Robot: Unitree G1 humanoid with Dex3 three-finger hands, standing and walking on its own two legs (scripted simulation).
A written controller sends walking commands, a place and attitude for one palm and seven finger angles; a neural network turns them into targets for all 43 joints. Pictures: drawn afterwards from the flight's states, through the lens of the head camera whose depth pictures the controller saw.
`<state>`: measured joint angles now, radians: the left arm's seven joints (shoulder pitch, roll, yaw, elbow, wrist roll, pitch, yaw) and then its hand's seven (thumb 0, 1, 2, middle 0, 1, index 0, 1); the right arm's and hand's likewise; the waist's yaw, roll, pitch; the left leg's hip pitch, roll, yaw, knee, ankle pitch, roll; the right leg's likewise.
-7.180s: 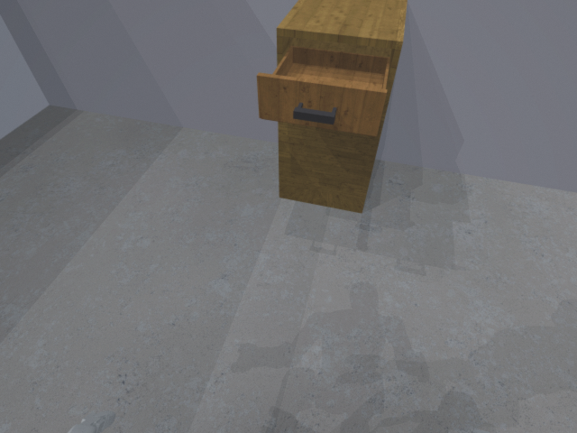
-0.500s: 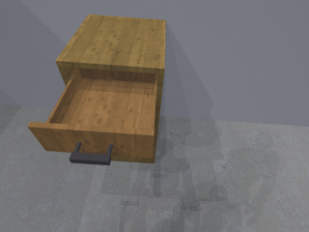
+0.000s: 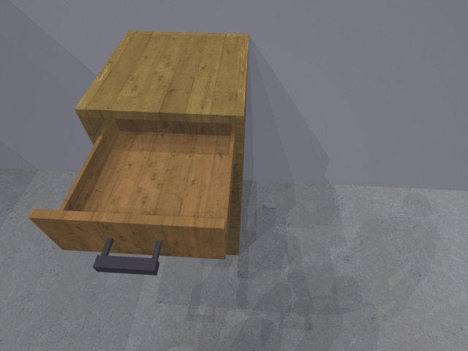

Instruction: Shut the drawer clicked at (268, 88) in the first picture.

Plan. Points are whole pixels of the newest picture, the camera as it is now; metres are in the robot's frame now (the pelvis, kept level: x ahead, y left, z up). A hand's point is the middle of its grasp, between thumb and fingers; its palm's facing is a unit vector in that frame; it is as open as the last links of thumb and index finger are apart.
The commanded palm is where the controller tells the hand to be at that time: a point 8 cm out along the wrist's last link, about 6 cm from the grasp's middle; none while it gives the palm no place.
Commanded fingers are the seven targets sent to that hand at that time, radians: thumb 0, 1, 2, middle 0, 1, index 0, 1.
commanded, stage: come to a stop and stand still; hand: left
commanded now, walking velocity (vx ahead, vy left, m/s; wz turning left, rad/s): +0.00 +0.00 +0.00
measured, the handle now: (130, 254) +0.29 +0.23 -0.06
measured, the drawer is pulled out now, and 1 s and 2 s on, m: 0.29 0.29 0.29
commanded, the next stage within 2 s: look again from close up in 1.58 s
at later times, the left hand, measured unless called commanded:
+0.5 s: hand out of the picture +0.02 +0.26 -0.16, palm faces +0.02 -0.97 -0.26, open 7.4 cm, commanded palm none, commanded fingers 0.00 0.90 0.90 -0.20 -0.30 -0.20 -0.30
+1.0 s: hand out of the picture +0.06 +0.21 -0.17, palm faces -0.01 -0.98 -0.21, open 7.3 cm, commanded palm none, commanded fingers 0.00 0.90 0.90 -0.20 -0.30 -0.20 -0.30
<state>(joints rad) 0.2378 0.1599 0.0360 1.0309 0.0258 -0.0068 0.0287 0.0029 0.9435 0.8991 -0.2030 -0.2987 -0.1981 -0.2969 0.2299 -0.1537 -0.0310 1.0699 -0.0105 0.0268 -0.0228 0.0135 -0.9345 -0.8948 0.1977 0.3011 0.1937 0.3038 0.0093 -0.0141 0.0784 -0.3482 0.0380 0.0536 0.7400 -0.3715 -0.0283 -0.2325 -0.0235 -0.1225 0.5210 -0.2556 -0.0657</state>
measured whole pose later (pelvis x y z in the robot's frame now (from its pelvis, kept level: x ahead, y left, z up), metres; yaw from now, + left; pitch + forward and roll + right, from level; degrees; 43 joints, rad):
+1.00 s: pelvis +0.05 +0.04 +0.00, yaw -2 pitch -1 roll +1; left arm 0.29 0.15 -0.01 1.07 0.01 -0.01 0.03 0.01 0.92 0.90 -0.20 -0.30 -0.20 -0.30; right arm 0.27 -0.17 0.01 1.09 -0.01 -0.01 -0.02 0.00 -0.91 -0.89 0.20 0.30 0.19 0.30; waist 0.00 0.01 0.03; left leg -0.17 0.00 0.11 0.45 -0.26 0.03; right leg -0.18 -0.02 -0.03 0.49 -0.30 0.00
